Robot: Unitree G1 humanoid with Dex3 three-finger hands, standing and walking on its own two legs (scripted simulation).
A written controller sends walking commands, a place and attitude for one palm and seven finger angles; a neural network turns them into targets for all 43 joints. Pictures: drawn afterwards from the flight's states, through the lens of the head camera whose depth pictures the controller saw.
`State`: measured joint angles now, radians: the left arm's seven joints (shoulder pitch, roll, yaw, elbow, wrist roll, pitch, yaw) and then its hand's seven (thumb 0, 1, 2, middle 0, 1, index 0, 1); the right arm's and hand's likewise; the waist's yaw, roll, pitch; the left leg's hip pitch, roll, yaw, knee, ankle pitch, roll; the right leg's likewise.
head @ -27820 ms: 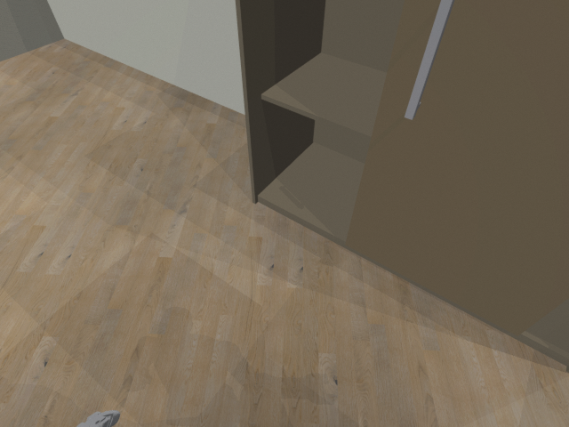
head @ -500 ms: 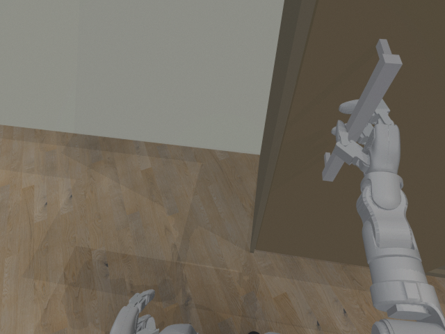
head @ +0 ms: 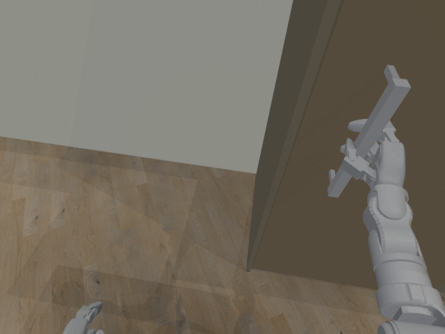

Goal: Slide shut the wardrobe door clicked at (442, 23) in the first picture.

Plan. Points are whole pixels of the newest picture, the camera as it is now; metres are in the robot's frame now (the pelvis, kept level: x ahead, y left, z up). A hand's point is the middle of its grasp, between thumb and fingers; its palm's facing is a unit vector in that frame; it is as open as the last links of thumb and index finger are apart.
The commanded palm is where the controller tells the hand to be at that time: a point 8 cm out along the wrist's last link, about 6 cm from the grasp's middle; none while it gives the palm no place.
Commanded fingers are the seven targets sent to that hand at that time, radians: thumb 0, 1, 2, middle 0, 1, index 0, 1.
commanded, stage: stop walking and hold the door there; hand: right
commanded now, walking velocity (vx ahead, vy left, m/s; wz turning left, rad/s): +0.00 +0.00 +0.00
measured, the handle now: (357, 141) +0.44 -0.22 +0.12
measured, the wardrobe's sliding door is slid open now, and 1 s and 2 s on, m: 0.00 0.00 0.00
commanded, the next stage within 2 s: loosen the grip on the handle in 0.26 s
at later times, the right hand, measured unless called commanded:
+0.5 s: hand (357, 152) +0.40 -0.21 +0.13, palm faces +0.21 +0.97 -0.12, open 7.0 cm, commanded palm +0.36 -0.24 +0.13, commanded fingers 0.00 0.07 -0.43 0.45 1.40 0.45 1.40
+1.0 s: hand (351, 159) +0.39 -0.20 +0.13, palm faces +0.22 +0.96 -0.17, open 14.4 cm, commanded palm +0.35 -0.24 +0.14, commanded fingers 0.00 0.55 -0.20 0.25 1.15 0.25 1.15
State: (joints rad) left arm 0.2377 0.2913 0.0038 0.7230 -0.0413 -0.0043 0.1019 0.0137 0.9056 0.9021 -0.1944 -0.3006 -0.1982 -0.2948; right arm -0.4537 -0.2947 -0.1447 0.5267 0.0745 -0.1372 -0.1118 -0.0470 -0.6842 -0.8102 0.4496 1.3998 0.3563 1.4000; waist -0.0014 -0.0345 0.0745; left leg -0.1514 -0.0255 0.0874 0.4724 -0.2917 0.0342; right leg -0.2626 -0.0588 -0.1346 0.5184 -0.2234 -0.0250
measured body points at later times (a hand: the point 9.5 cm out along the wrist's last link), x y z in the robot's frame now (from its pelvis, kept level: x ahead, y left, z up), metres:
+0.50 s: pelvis -0.01 +0.00 +0.00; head +0.02 +0.00 +0.45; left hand +0.15 +0.25 -0.09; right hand +0.39 -0.26 +0.14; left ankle -0.02 +0.09 -0.74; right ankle +0.04 -0.10 -0.74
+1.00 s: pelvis -0.03 -0.01 -0.01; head -0.03 -0.02 +0.44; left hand +0.03 +0.25 -0.12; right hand +0.37 -0.25 +0.14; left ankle -0.02 +0.09 -0.74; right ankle +0.04 -0.10 -0.74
